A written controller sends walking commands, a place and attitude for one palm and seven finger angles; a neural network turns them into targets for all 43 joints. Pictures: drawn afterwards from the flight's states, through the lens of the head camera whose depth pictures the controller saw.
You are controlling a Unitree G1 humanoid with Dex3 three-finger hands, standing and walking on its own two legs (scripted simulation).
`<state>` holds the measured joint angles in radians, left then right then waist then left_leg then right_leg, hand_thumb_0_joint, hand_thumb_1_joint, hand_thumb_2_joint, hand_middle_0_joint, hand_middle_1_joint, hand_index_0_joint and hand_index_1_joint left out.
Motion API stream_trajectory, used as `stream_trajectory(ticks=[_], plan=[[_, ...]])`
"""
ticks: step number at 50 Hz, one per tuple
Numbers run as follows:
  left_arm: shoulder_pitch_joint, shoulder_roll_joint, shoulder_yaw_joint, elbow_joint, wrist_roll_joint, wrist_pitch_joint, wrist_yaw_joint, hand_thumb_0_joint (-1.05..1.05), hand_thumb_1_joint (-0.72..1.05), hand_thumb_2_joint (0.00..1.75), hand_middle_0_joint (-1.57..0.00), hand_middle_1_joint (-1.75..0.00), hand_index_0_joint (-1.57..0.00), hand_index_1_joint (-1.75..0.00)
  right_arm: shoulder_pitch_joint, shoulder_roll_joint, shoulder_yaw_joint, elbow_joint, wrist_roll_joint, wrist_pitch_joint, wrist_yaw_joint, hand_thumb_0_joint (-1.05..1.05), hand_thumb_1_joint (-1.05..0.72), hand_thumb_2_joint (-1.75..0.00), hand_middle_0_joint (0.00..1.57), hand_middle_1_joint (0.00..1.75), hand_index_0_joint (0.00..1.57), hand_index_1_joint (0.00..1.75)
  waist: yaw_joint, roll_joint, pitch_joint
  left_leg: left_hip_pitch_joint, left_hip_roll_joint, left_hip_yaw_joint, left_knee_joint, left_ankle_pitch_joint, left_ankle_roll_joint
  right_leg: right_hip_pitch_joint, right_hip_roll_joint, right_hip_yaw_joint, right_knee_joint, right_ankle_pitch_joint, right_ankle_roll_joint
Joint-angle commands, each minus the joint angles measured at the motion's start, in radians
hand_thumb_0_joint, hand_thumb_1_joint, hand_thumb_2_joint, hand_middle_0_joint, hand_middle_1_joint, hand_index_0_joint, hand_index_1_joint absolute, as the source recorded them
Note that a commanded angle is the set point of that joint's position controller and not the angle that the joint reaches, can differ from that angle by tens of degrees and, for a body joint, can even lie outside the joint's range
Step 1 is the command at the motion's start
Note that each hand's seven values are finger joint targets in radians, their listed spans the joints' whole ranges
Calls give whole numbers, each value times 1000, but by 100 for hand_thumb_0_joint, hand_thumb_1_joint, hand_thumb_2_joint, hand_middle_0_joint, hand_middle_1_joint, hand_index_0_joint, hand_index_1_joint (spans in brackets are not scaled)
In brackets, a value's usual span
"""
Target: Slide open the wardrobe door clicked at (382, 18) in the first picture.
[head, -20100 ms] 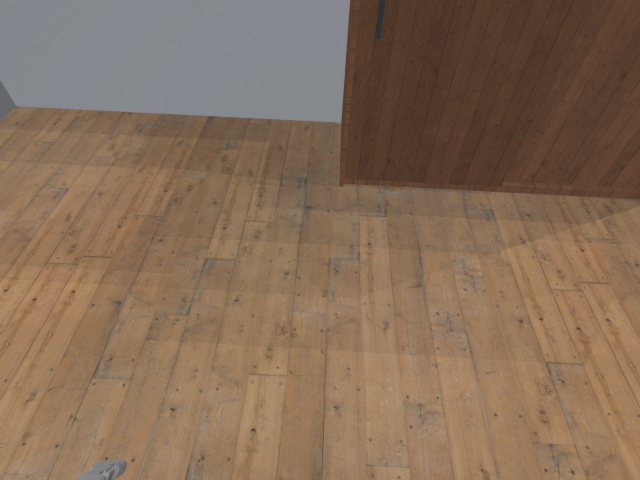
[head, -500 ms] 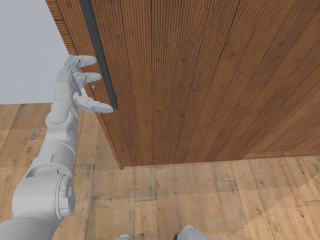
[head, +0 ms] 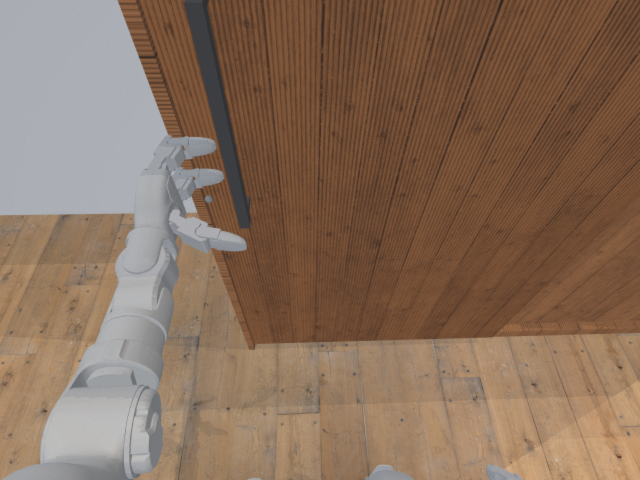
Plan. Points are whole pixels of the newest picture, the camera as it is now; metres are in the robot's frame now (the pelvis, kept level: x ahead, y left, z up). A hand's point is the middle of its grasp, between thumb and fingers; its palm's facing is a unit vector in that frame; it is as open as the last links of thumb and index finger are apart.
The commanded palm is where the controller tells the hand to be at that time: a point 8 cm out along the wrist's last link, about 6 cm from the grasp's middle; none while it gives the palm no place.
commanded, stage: slide the fingers in behind the handle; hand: left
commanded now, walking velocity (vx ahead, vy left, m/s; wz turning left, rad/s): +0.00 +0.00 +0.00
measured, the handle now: (228, 133) +0.51 +0.12 +0.14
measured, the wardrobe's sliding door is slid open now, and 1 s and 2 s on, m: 0.00 0.00 0.00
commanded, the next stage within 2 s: move the hooked fingers beside the handle in 0.52 s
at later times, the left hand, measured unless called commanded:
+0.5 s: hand (223, 197) +0.44 +0.13 +0.09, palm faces +0.03 -1.00 -0.01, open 14.1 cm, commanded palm +0.41 +0.16 +0.10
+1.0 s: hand (224, 199) +0.44 +0.12 +0.09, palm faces +0.03 -1.00 -0.01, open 14.4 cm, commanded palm +0.40 +0.18 +0.10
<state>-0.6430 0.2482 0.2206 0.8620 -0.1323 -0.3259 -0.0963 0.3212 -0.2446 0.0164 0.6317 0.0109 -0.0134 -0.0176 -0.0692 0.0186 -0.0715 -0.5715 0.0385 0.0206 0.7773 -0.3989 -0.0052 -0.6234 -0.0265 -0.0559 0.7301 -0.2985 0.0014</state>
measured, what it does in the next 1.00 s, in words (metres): stands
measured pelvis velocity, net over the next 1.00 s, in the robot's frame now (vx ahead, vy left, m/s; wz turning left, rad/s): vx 0.00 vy -0.01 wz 0.00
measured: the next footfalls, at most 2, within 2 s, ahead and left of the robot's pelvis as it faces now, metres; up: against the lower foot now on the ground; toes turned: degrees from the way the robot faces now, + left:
none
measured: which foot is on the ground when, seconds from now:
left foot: down 0.00-1.00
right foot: down 0.00-1.00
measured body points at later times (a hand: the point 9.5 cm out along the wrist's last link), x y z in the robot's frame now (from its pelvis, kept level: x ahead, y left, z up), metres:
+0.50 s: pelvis +0.00 +0.00 +0.00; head +0.06 +0.00 +0.45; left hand +0.43 +0.18 +0.10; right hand +0.07 -0.25 -0.12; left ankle -0.01 +0.12 -0.71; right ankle +0.03 -0.12 -0.71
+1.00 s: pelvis +0.00 -0.01 +0.00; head +0.06 -0.01 +0.45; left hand +0.43 +0.18 +0.10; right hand +0.09 -0.26 -0.12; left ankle -0.01 +0.12 -0.71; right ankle +0.03 -0.12 -0.71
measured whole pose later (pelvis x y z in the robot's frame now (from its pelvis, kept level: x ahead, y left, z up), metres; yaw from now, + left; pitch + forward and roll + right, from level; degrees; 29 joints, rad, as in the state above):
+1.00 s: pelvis +0.00 -0.01 +0.00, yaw +0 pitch +11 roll +0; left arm -0.61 0.21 0.18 0.81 -0.12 -0.32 -0.04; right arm 0.32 -0.24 0.01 0.65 0.01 -0.03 -0.01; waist -0.07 0.02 -0.07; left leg -0.54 0.04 0.02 0.76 -0.40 -0.01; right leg -0.60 -0.02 -0.06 0.72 -0.30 -0.01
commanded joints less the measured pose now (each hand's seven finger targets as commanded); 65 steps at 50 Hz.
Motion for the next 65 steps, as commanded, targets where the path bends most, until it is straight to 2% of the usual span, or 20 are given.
stream_trajectory(ticks=[1,7,10,13,15,18,21,23,25,26,32,40,47,51,54,56,58,60,62,65], plan=[[-444,185,34,-223,-12,-74,3,0,-50,30,-30,-120,-30,-120,61,-147,-55,-88,2,-37,-13,0,-90,-90,20,30,20,30,-13,-9,-371,98,-48,-12,-105,248,19,267,45,17,-53,285,-21],[-478,137,-12,-199,-14,-69,-7,0,-50,30,-30,-120,-30,-120,53,-145,-56,-86,7,-38,-11,0,-90,-90,20,30,20,30,-30,-5,-351,102,-49,-14,-96,239,17,234,45,15,-54,273,-22],[-474,113,-33,-247,-12,-76,2,0,-50,30,-30,-120,-30,-120,57,-143,-59,-91,4,-42,-7,0,-90,-90,20,30,20,30,-19,48,-400,148,-47,-19,-90,297,12,231,46,8,-39,299,-27],[-444,75,-48,-234,-14,-65,20,0,-50,30,-30,-120,-30,-120,60,-141,-60,-85,3,-44,1,0,-90,-90,20,30,20,30,-21,18,-379,143,-43,-23,-90,308,8,215,49,0,-39,297,-25],[-464,117,-18,-196,-4,-58,37,0,-50,30,-30,-120,-30,-120,68,-149,-61,-75,1,-38,-3,0,-90,-90,20,30,20,30,-27,-50,-339,98,-44,-26,-100,263,14,228,48,2,-48,274,-22],[-450,83,-46,-261,18,-70,52,0,-50,30,-30,-120,-30,-120,60,-137,-62,-90,-2,-42,4,0,-90,-90,20,30,20,30,-8,31,-396,134,-47,-17,-97,297,11,238,46,7,-38,299,-26],[-455,87,-45,-241,15,-72,59,0,-50,30,-30,-120,-30,-120,66,-142,-63,-83,-2,-42,4,0,-90,-90,20,30,20,30,-24,-36,-370,106,-45,-17,-99,263,16,246,48,9,-48,286,-22],[-489,51,-75,-246,14,-73,56,0,-50,30,-30,-120,-30,-120,61,-136,-63,-79,-1,-45,3,0,-90,-90,20,30,20,30,-34,-5,-362,113,-49,-10,-102,232,17,234,47,12,-57,266,-21],[-472,69,-65,-241,17,-77,56,0,-50,30,-30,-120,-30,-120,67,-142,-65,-77,-2,-46,0,0,-90,-90,20,30,20,30,-28,-23,-376,119,-46,-17,-105,241,17,243,48,8,-54,263,-24],[-470,58,-70,-259,15,-80,57,0,-50,30,-30,-120,-30,-120,64,-137,-65,-76,-2,-48,1,0,-90,-90,20,30,20,30,-22,23,-392,138,-47,-15,-102,260,14,240,47,10,-50,278,-25],[-470,2,-118,-262,13,-77,61,0,-50,30,-30,-120,-30,-120,66,-135,-66,-67,0,-56,7,0,-90,-90,20,30,20,30,-36,-4,-355,136,-44,-18,-102,265,14,222,49,2,-54,281,-24],[-417,95,-43,-246,14,-84,53,0,-50,30,-30,-120,-30,-120,62,-142,-65,-68,0,-51,0,0,-90,-90,20,30,20,30,-11,-32,-378,116,-48,-13,-105,271,19,281,46,11,-54,307,-25],[-377,94,-34,-302,1,-87,45,0,-50,30,-30,-120,-30,-120,48,-135,-64,-84,3,-50,0,0,-90,-90,20,30,20,30,-2,-12,-391,132,-48,-4,-106,314,19,303,46,13,-50,359,-24],[-332,158,23,-301,0,-81,39,0,-50,30,-30,-120,-30,-120,40,-136,-61,-91,2,-44,-5,0,-90,-90,20,30,20,30,17,-14,-391,105,-52,7,-114,310,21,351,41,25,-52,384,-23],[-360,157,17,-267,-2,-67,23,0,-50,30,-30,-120,-30,-120,35,-137,-61,-86,7,-37,-11,0,-90,-90,20,30,20,30,-3,-37,-334,86,-51,8,-117,267,20,322,40,25,-67,347,-18],[-360,162,22,-274,-6,-65,15,0,-50,30,-30,-120,-30,-120,33,-137,-58,-89,7,-36,-13,0,-90,-90,20,30,20,30,5,6,-347,101,-54,7,-119,268,20,319,39,27,-67,338,-22],[-366,129,0,-277,-17,-62,5,0,-50,30,-30,-120,-30,-120,33,-136,-58,-91,7,-38,-14,0,-90,-90,20,30,20,30,-5,-19,-356,113,-52,5,-118,275,21,311,42,21,-68,341,-20],[-363,167,23,-278,-18,-68,-2,0,-50,30,-30,-120,-30,-120,42,-142,-61,-88,7,-39,-17,0,-90,-90,20,30,20,30,0,-32,-370,112,-49,-1,-115,287,21,323,42,19,-63,345,-22],[-389,127,-11,-282,-21,-68,-12,0,-50,30,-30,-120,-30,-120,36,-137,-59,-86,8,-41,-14,0,-90,-90,20,30,20,30,-11,1,-364,123,-52,0,-111,281,19,297,42,20,-63,339,-20],[-384,181,30,-243,-21,-65,-17,0,-50,30,-30,-120,-30,-120,43,-147,-59,-81,7,-37,-18,0,-90,-90,20,30,20,30,-5,-29,-348,99,-52,-5,-115,249,20,295,40,21,-68,301,-21]])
